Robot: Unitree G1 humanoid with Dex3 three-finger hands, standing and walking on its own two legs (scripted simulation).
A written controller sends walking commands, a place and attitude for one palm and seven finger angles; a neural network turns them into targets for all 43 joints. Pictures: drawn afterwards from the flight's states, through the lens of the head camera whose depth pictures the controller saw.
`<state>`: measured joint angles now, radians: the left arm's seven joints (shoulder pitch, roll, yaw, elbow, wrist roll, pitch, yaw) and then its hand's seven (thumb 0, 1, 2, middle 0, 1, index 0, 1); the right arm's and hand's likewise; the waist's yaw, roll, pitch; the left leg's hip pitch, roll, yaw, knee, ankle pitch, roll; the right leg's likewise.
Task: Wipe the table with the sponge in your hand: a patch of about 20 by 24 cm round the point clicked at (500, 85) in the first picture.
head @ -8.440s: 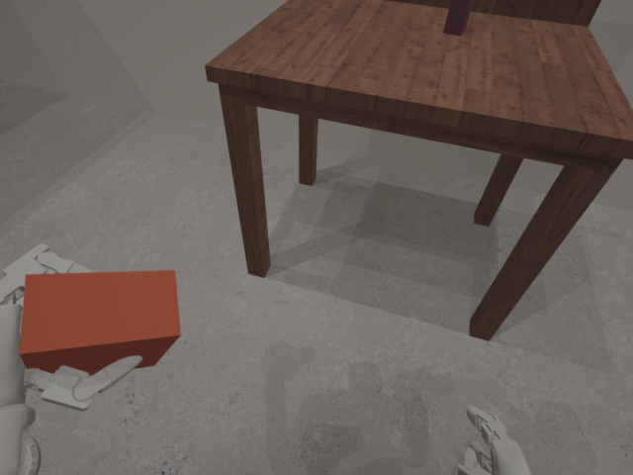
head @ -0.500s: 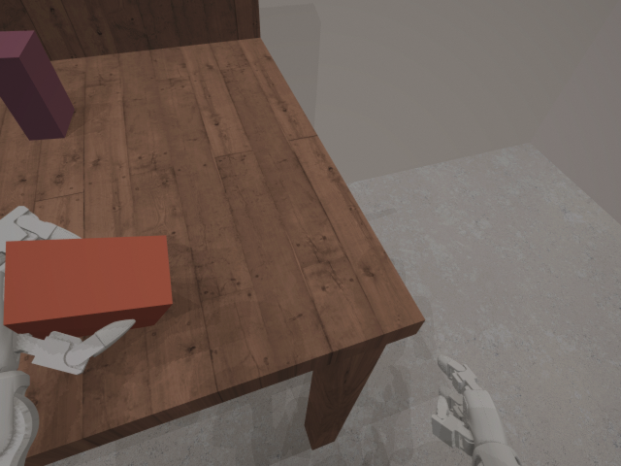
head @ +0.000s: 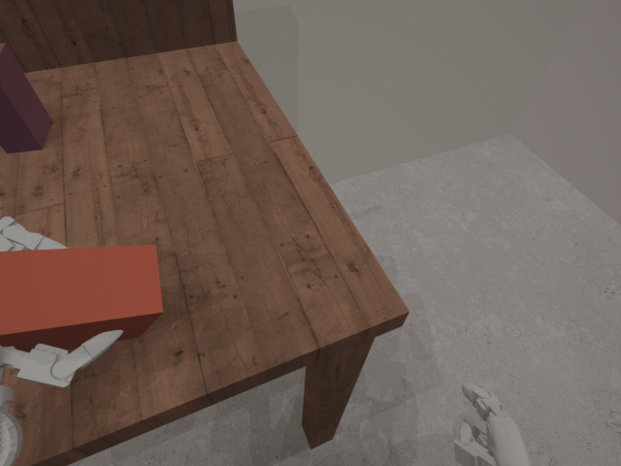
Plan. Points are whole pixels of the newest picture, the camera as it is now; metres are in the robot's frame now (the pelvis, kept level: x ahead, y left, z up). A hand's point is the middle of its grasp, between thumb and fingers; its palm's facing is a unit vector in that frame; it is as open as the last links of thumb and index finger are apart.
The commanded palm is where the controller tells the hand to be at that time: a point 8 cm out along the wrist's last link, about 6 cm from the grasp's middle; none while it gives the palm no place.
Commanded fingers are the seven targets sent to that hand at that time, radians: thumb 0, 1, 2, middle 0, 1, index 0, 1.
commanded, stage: look again from close up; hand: left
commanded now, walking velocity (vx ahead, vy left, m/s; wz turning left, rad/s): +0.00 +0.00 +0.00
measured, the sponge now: (103, 301) +0.24 +0.22 +0.15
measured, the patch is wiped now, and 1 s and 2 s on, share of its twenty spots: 0.00 0.00 0.00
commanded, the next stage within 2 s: shuffle to correct the standing spot in 0.06 s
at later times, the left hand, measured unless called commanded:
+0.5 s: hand (84, 323) +0.20 +0.21 +0.17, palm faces +0.39 -0.84 -0.38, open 9.9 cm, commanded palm +0.14 +0.25 +0.17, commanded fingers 0.00 0.10 1.30 -1.20 -1.60 -1.20 -1.60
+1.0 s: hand (113, 341) +0.19 +0.19 +0.17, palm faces +0.37 -0.84 -0.39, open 9.9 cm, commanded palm +0.14 +0.23 +0.17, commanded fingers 0.00 0.10 1.30 -1.20 -1.60 -1.20 -1.60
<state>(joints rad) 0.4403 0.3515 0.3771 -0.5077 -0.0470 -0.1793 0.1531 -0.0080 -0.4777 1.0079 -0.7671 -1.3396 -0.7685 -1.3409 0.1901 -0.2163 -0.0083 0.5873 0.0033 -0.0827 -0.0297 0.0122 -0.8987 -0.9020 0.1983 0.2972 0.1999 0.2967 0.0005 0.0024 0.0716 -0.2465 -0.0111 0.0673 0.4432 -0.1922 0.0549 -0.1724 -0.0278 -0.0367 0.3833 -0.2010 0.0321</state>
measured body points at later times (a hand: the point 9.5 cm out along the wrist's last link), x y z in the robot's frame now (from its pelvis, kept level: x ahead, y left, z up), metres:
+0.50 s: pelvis -0.02 -0.03 +0.00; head +0.03 -0.02 +0.45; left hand +0.18 +0.26 +0.19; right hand +0.19 -0.24 -0.07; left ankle +0.03 +0.08 -0.74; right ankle +0.00 -0.14 -0.74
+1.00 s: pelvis -0.02 -0.05 +0.00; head +0.00 -0.06 +0.45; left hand +0.17 +0.23 +0.19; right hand +0.14 -0.30 -0.09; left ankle +0.03 +0.08 -0.74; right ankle +0.00 -0.14 -0.74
